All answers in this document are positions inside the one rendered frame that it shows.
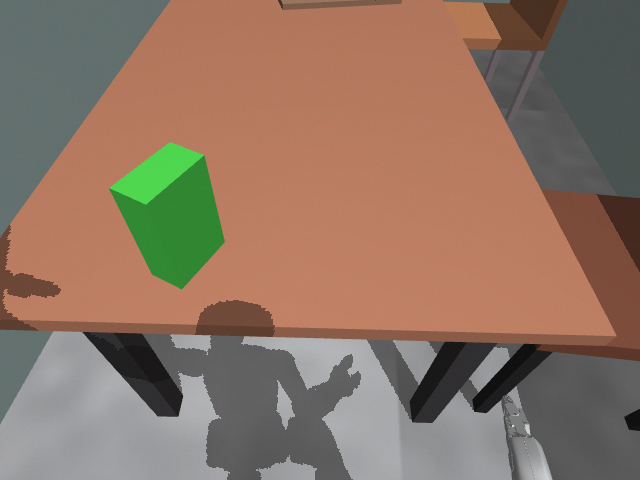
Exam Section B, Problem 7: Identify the chair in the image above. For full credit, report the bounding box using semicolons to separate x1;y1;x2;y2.
472;189;640;431
444;0;568;121

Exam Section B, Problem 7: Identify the right robot hand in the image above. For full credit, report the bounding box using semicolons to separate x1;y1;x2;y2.
501;395;553;480

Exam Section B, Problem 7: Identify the table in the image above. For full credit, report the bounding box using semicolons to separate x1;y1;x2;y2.
0;0;617;423

